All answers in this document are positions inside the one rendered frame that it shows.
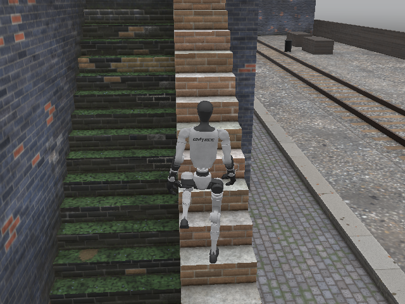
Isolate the robot left upper arm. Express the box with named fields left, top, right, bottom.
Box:
left=174, top=127, right=191, bottom=163

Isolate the right robot hand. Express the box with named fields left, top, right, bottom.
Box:
left=221, top=174, right=236, bottom=186

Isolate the robot right thigh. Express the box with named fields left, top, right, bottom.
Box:
left=209, top=178, right=223, bottom=224

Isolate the left robot hand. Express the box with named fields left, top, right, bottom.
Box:
left=166, top=180, right=182, bottom=195

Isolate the robot left forearm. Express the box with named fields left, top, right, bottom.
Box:
left=168, top=154, right=181, bottom=182

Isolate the robot right forearm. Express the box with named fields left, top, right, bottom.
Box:
left=225, top=155, right=235, bottom=177

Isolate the robot right upper arm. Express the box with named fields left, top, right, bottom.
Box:
left=218, top=129, right=232, bottom=164

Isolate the robot head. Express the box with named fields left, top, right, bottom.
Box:
left=194, top=101, right=215, bottom=132

